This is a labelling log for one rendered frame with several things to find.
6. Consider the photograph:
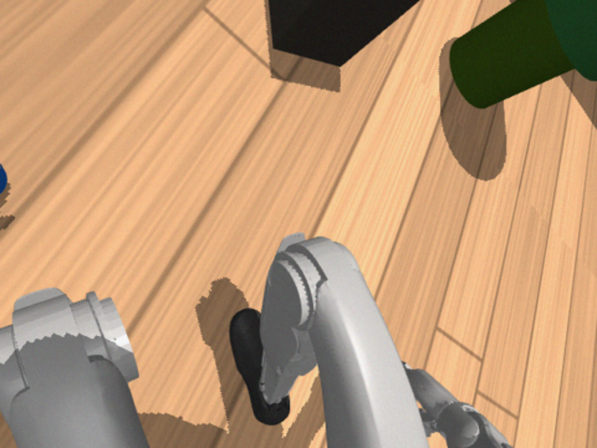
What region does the potted plant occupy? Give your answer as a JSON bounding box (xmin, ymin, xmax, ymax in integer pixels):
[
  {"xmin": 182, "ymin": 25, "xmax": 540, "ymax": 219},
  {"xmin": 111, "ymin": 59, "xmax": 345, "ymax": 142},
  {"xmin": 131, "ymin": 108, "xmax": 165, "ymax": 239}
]
[{"xmin": 450, "ymin": 0, "xmax": 597, "ymax": 109}]

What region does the right robot foot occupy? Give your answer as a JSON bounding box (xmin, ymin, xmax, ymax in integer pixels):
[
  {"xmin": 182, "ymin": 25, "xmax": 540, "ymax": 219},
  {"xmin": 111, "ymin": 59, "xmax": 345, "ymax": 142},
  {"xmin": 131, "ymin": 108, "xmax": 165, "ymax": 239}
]
[{"xmin": 229, "ymin": 308, "xmax": 290, "ymax": 426}]

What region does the right robot arm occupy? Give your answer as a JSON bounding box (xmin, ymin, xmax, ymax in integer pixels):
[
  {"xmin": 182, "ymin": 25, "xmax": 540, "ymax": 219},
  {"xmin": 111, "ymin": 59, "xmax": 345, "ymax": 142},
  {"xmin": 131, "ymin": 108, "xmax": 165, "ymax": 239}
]
[{"xmin": 437, "ymin": 402, "xmax": 514, "ymax": 448}]

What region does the right robot hand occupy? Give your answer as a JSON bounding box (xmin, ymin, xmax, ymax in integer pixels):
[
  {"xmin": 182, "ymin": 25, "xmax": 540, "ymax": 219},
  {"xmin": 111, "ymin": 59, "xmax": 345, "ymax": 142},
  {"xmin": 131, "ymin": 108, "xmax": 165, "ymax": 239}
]
[{"xmin": 402, "ymin": 361, "xmax": 460, "ymax": 437}]

